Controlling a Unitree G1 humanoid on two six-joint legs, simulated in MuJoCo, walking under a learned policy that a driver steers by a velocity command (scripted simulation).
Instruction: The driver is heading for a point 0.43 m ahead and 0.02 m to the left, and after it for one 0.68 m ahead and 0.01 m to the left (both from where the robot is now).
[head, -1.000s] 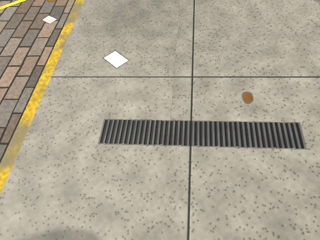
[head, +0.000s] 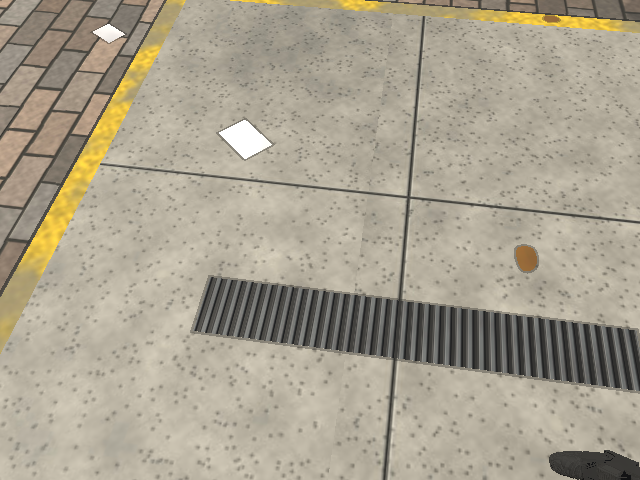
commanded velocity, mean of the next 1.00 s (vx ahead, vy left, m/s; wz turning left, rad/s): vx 0.27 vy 0.00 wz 0.01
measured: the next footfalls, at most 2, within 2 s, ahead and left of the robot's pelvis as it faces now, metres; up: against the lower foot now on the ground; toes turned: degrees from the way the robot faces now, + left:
left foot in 0.02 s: +0.20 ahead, +0.10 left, +0.00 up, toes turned +3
right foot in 0.50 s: +0.51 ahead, -0.05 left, +0.00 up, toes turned +12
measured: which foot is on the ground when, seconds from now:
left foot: up 0.00-0.00, down 0.02-0.52, up 0.54-0.92, down 0.94-1.00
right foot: down 0.00-0.04, up 0.06-0.48, down 0.50-0.94, up 0.96-1.00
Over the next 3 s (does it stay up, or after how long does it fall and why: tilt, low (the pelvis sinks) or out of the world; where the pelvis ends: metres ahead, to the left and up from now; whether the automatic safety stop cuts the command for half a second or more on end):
stays up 0.38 0.05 0.02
